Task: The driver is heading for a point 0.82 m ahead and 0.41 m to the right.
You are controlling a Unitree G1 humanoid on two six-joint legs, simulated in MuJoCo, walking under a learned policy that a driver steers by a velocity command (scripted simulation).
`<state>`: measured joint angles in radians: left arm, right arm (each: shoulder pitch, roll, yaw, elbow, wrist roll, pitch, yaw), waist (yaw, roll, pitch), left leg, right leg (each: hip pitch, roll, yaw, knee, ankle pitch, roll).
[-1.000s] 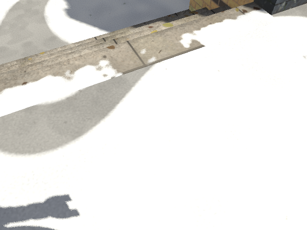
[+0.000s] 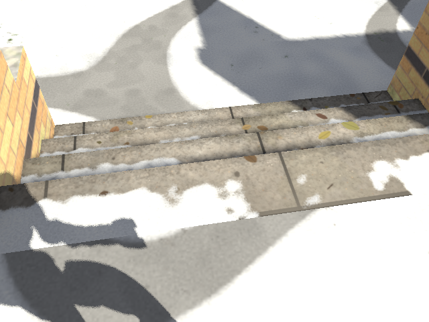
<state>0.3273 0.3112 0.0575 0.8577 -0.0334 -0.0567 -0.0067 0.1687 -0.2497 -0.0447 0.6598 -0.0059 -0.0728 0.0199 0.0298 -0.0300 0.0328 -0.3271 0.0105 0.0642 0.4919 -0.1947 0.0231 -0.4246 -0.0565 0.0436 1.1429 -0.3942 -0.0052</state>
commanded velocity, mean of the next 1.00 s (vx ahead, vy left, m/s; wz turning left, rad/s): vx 0.50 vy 0.00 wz -0.55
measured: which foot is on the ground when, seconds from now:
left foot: down 0.00-0.38, up 0.40-0.86, down 0.88-1.00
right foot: up 0.00-0.36, down 0.38-0.88, up 0.90-1.00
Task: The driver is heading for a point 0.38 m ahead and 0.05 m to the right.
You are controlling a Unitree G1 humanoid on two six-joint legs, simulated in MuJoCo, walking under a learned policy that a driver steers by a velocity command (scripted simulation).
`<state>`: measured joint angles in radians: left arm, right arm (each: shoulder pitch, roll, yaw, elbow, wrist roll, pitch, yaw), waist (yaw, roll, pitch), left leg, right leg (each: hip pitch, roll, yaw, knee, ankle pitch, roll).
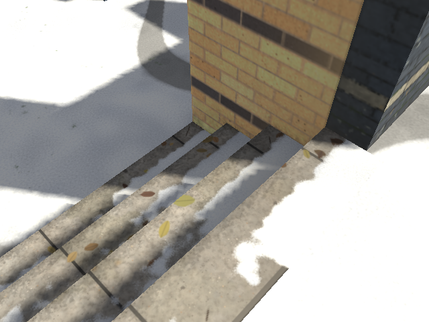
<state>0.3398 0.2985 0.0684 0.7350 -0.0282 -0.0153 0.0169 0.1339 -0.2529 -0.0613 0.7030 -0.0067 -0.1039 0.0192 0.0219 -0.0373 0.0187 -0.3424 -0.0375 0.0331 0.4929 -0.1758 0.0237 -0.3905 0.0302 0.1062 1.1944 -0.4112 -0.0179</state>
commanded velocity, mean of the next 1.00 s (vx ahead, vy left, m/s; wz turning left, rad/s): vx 0.25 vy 0.00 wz -0.30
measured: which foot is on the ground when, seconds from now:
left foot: down 0.00-0.40, up 0.42-0.76, down 0.78-1.00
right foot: up 0.00-0.36, down 0.38-1.00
